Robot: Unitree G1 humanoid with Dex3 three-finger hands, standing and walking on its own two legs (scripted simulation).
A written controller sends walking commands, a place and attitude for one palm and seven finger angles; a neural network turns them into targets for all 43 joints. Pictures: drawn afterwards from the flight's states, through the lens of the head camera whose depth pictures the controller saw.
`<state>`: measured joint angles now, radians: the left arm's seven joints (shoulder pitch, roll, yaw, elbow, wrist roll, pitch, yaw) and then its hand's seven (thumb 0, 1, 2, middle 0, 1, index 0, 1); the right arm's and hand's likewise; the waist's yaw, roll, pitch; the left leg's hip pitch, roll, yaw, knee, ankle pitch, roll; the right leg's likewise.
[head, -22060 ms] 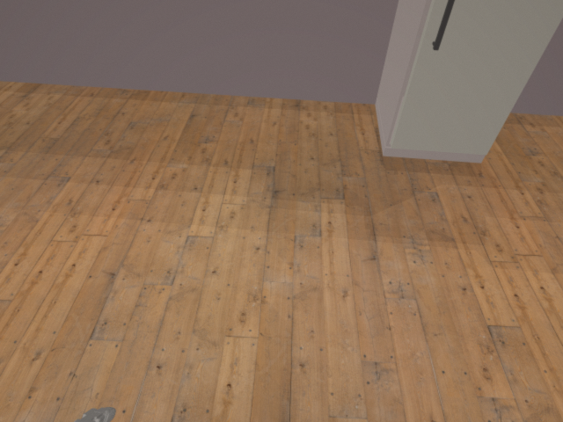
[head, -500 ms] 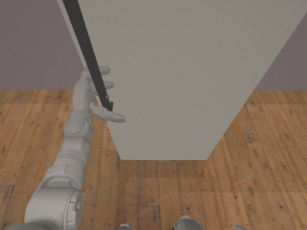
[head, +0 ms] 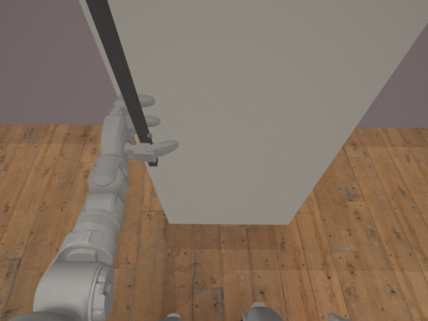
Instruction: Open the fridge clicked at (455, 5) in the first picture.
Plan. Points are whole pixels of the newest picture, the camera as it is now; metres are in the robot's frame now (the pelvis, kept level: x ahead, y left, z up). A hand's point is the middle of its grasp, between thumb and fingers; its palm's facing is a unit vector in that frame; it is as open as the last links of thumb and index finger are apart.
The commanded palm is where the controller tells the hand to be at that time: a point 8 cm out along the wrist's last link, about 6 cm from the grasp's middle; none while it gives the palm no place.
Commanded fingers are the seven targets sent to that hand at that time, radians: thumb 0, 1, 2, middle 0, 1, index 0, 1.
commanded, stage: grip the handle and tug to test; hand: left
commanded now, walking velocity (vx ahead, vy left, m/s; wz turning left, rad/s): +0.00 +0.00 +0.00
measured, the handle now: (134, 94) +0.50 +0.15 +0.13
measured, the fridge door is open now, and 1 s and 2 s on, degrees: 0 1 22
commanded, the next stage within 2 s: pull the door a little, standing still in 1.06 s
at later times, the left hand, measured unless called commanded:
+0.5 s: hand (148, 135) +0.44 +0.13 +0.08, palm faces -0.02 -1.00 -0.01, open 5.5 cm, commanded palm +0.41 +0.17 +0.08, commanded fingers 0.00 0.90 0.90 -0.45 -1.40 -0.45 -1.40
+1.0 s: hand (149, 138) +0.43 +0.12 +0.08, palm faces -0.02 -1.00 -0.01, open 5.6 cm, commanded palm +0.38 +0.17 +0.08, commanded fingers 0.00 0.90 0.90 -0.45 -1.40 -0.45 -1.40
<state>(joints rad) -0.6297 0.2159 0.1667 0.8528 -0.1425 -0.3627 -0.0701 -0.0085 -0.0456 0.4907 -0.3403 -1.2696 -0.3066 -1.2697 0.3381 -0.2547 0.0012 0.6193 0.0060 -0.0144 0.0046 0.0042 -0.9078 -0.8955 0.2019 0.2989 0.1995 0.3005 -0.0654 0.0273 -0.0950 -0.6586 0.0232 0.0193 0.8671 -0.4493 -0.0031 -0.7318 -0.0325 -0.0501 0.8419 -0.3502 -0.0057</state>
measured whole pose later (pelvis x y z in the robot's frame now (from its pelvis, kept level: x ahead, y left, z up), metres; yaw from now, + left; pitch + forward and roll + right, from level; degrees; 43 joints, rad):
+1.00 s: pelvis +0.02 +0.01 +0.01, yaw -2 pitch +14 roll +0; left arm -0.45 0.19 0.16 0.64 -0.15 -0.31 -0.05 0.01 0.79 0.80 -0.33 -1.40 -0.31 -1.40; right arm 0.36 -0.25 0.00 0.58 0.01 0.00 0.02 0.01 -0.91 -0.90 0.20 0.30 0.20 0.30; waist -0.07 0.03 -0.11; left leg -0.60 0.03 0.05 0.83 -0.47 0.00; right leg -0.69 -0.02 -0.02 0.81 -0.36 0.00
